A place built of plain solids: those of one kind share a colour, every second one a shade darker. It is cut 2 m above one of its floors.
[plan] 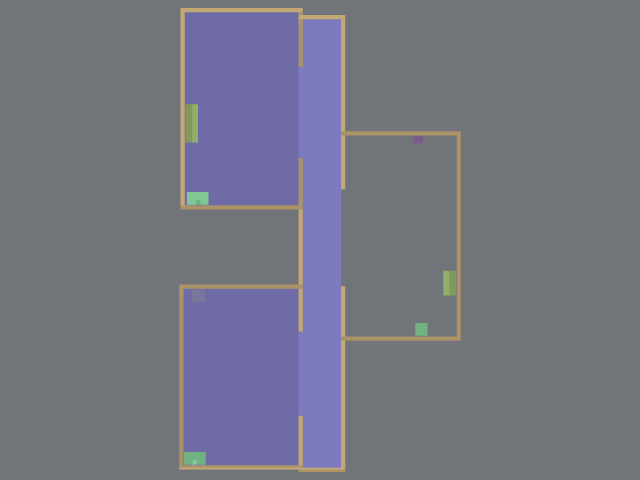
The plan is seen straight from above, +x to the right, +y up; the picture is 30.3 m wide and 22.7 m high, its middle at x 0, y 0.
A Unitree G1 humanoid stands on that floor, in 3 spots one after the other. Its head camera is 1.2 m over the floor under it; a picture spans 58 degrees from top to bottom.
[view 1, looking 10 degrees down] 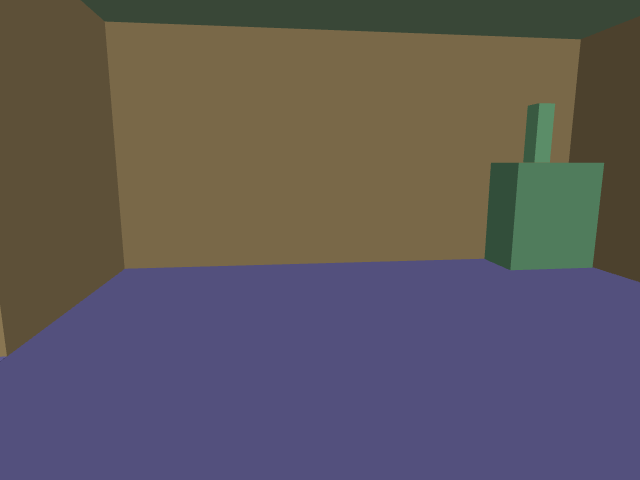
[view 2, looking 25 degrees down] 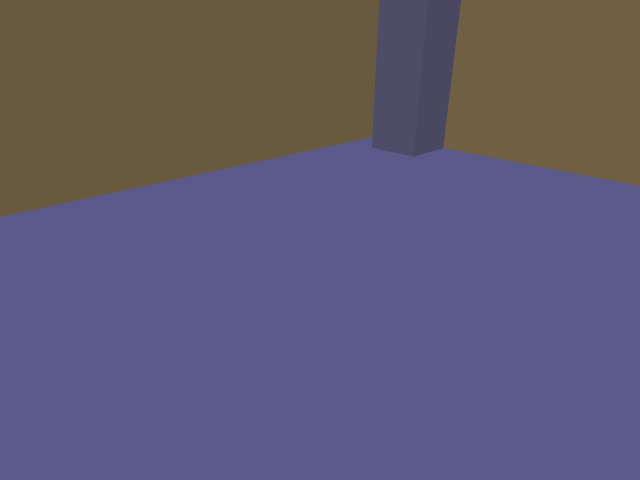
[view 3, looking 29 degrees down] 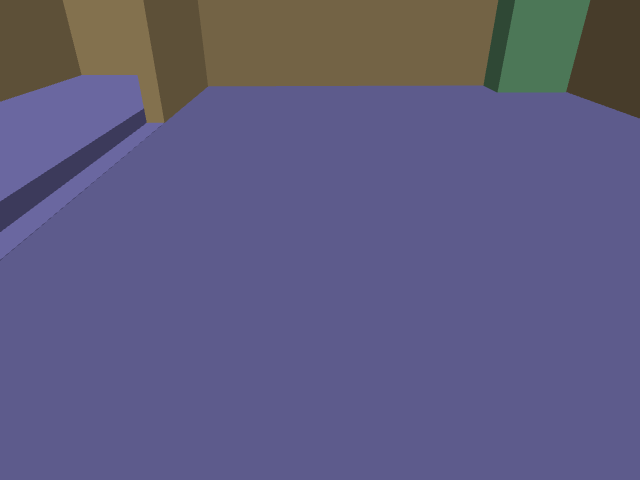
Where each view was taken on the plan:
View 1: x -2.67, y -5.52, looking -97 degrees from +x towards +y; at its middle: wall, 5.25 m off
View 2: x -2.67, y -6.94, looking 137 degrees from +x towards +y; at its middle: floor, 2.84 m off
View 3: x -2.67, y -3.42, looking -91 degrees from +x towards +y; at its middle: floor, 2.48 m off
